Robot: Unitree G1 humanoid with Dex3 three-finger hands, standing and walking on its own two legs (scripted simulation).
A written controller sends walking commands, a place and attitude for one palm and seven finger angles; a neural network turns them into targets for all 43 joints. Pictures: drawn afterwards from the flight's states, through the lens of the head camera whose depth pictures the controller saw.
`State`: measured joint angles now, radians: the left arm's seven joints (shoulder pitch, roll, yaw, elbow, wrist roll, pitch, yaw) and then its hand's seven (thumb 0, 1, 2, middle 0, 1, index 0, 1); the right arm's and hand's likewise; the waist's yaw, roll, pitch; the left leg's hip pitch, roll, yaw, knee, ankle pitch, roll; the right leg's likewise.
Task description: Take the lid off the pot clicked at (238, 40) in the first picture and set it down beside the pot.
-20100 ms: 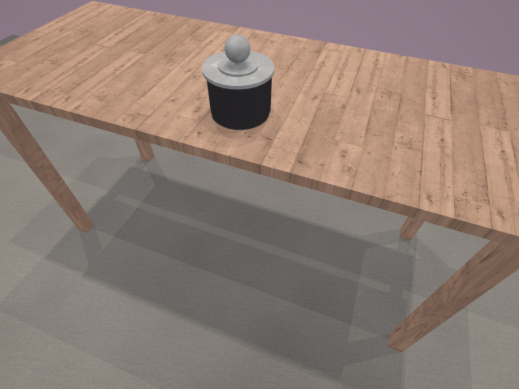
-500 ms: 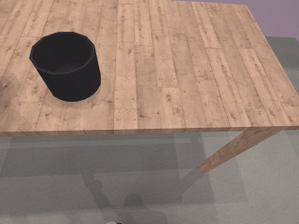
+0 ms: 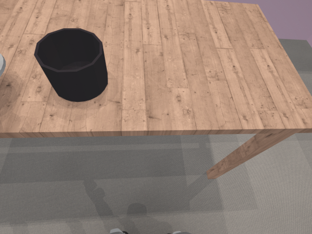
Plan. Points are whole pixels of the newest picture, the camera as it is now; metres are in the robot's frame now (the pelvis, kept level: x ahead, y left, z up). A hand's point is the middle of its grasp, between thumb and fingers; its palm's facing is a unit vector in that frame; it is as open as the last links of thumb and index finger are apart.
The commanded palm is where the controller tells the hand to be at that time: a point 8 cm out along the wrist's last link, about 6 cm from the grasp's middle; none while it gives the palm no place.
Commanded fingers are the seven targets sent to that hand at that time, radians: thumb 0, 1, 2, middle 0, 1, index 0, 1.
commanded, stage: lower the lid onto the table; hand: left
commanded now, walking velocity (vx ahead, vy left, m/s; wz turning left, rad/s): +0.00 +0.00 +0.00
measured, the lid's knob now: out of the picture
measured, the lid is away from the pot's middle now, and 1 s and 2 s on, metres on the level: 0.22 0.24 0.23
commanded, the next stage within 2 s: open the fingers wide in 0.64 s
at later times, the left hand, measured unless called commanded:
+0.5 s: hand out of the picture +0.48 +0.36 +0.12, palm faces -0.44 -0.32 -0.84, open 7.4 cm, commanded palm +0.57 +0.37 +0.19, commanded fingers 0.00 0.64 0.96 -0.76 -1.11 -0.81 -1.12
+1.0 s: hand out of the picture +0.46 +0.36 +0.10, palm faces -0.42 -0.21 -0.88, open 7.4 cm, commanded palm +0.50 +0.36 +0.17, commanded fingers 0.00 0.45 0.78 -0.60 -1.06 -0.63 -1.07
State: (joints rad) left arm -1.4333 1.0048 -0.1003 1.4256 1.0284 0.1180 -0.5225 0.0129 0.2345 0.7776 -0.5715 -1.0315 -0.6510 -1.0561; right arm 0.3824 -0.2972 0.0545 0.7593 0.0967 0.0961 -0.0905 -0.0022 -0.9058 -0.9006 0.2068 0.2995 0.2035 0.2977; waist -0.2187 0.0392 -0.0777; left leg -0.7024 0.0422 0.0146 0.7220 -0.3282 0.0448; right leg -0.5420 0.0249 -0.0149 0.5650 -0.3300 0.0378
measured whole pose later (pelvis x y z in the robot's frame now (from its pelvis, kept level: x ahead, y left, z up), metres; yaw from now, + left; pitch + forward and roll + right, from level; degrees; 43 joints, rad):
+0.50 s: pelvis -0.01 +0.01 -0.01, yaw -1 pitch +19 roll -5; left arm -1.38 1.01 -0.09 1.42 1.02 0.07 -0.51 0.01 0.24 0.78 -0.57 -1.03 -0.65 -1.06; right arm 0.40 -0.30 0.06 0.76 0.10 0.10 -0.11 0.00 -0.91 -0.90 0.21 0.30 0.20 0.30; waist -0.23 0.04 -0.09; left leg -0.77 0.04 0.02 0.78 -0.35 0.06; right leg -0.61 0.03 -0.01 0.62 -0.34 0.05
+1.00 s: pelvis -0.01 +0.01 -0.01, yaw +0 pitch +18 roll -5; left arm -1.13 0.95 0.02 1.20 1.02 -0.05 -0.45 0.01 0.28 0.73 -0.55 -1.04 -0.63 -1.07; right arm 0.37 -0.27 0.04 0.69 0.09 0.20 -0.08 0.00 -0.90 -0.90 0.21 0.30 0.20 0.30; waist -0.17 0.04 -0.10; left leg -0.78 0.04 0.00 0.81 -0.35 0.05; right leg -0.62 0.02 -0.02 0.66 -0.36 0.04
